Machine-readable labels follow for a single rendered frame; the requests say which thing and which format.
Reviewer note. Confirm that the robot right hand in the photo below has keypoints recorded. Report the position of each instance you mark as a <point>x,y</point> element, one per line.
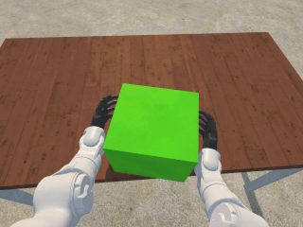
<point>210,135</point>

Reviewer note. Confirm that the robot left hand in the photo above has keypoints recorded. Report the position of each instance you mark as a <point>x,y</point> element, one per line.
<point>101,114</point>

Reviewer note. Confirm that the left robot forearm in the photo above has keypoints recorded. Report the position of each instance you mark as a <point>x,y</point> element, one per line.
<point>88,158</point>

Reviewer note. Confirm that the carton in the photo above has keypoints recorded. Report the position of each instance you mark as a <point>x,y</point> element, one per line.
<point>154,132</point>

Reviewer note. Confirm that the left robot upper arm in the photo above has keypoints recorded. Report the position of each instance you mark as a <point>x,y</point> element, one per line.
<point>60,201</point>

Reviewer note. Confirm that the table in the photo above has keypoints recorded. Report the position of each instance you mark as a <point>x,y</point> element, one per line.
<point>50,88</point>

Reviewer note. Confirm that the right robot forearm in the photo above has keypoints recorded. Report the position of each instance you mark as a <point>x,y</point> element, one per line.
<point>210,184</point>

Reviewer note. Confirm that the right robot upper arm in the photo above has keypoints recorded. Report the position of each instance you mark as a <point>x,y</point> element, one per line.
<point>228,214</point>

